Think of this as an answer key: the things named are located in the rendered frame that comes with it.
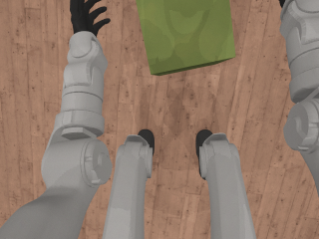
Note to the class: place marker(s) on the robot left hand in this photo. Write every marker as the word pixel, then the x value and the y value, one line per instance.
pixel 82 20

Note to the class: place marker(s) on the right robot upper arm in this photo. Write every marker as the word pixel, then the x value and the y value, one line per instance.
pixel 301 133

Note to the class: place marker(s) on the carton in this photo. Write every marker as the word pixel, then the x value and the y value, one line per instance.
pixel 182 35

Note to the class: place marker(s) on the robot left forearm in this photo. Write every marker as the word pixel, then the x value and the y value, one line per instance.
pixel 83 91

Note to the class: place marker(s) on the robot left shin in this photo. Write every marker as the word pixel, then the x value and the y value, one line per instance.
pixel 130 137

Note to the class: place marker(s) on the robot right forearm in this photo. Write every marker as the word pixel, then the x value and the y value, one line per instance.
pixel 300 29

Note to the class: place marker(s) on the right robot foot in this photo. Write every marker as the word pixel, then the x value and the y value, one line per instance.
pixel 199 140

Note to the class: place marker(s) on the left robot upper arm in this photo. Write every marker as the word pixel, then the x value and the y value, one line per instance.
pixel 72 170

